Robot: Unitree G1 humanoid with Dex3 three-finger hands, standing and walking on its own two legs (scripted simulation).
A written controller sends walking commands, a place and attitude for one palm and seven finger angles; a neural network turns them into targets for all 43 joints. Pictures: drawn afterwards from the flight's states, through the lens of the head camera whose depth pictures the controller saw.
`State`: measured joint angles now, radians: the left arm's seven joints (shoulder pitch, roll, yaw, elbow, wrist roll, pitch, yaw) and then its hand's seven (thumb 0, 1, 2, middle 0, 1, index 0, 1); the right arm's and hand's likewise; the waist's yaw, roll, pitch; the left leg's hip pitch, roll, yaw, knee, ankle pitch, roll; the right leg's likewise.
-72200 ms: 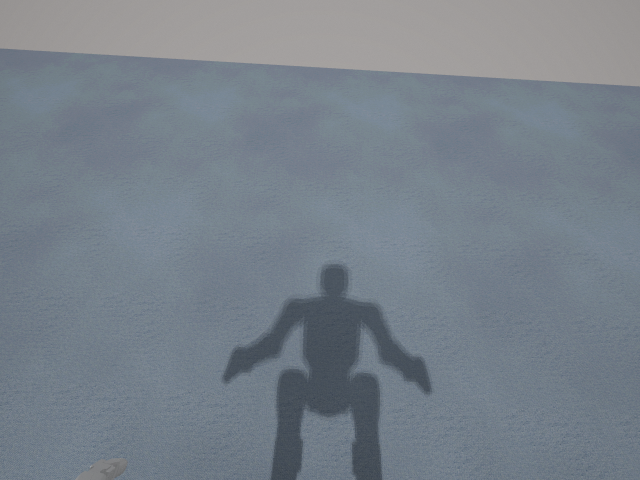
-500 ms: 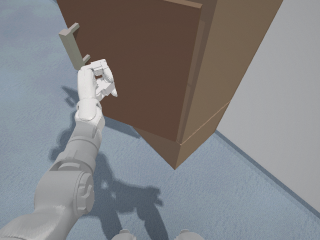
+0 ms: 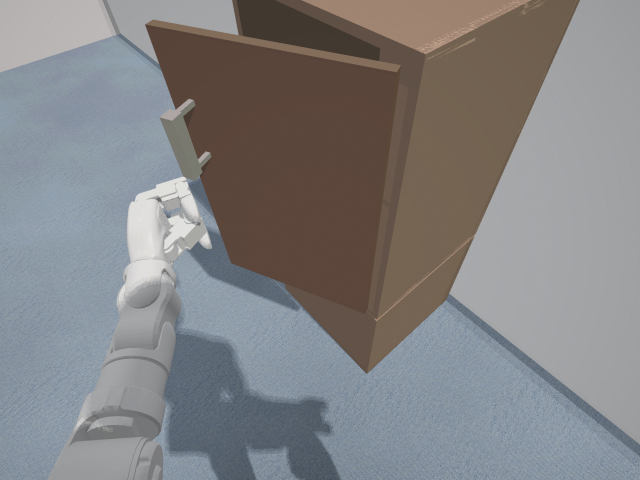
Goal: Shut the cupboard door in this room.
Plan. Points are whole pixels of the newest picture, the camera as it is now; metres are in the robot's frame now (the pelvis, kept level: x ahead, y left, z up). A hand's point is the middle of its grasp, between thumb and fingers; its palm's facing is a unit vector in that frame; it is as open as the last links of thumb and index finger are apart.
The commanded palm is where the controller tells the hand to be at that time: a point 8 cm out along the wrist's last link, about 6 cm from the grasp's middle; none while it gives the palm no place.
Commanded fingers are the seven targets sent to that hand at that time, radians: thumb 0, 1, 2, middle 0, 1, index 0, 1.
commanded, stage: draw the hand back to the body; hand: left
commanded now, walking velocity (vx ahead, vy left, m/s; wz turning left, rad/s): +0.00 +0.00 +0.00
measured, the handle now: (190, 139) +0.63 +0.22 +0.07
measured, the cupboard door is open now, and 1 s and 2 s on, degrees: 25 25 25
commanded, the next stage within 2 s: step back with the hand held close in 1.22 s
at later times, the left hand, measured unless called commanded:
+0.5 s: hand (80, 311) +0.27 +0.23 +0.15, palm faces +0.28 -0.92 -0.27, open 3.7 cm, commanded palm +0.22 +0.27 +0.17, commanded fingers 0.00 0.90 0.90 -0.64 -0.78 -0.64 -0.78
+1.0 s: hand out of the picture +0.18 +0.29 +0.19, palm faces +0.52 -0.75 -0.42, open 7.0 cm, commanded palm +0.14 +0.32 +0.20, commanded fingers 0.00 0.90 0.90 -0.20 -0.30 -0.20 -0.30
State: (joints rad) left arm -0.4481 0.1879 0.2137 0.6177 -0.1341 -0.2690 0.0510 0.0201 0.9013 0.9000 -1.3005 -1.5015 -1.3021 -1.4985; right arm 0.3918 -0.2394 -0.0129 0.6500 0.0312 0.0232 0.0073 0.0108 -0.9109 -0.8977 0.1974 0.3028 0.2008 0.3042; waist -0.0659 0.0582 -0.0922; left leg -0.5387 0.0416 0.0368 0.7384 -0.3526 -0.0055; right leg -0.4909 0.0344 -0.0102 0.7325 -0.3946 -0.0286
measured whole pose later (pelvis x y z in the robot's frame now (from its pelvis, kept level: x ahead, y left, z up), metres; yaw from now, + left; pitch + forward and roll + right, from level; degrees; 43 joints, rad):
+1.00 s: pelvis +0.01 +0.01 +0.03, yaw +2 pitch -4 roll +0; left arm 0.47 0.34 0.35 -0.35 -0.07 -0.08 0.11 0.02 0.89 0.90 -0.27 -0.37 -0.28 -0.37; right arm 0.20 -0.25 0.01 0.64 0.02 -0.06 -0.08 0.01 -0.91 -0.90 0.20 0.30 0.20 0.30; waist 0.07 0.09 0.00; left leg -0.13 -0.01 0.01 0.42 -0.23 0.01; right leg -0.06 0.00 -0.03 0.41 -0.28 -0.01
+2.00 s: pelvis -0.06 +0.03 +0.02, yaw +3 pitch +0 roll -2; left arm 0.55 0.43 0.42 -0.45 -0.05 -0.20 0.15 0.02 0.89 0.90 -0.21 -0.30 -0.22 -0.30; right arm 0.22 -0.23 0.00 0.57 0.02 -0.01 -0.10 0.01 -0.91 -0.90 0.20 0.30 0.20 0.30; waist 0.00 0.03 -0.02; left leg -0.39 0.00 0.01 0.55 -0.17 0.04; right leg -0.31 0.00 -0.04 0.51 -0.21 0.02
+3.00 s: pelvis -0.22 +0.01 +0.02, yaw +1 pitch +3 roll -3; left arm 0.48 0.45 0.41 -0.53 -0.07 -0.22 0.13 0.02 0.89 0.90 -0.21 -0.30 -0.21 -0.30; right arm 0.11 -0.15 0.03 0.62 0.00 -0.08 -0.04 0.01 -0.91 -0.90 0.20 0.30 0.21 0.31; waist 0.00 0.01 0.00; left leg -0.52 0.11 0.07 0.51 -0.10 0.00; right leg -0.21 0.08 0.01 0.49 -0.33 -0.02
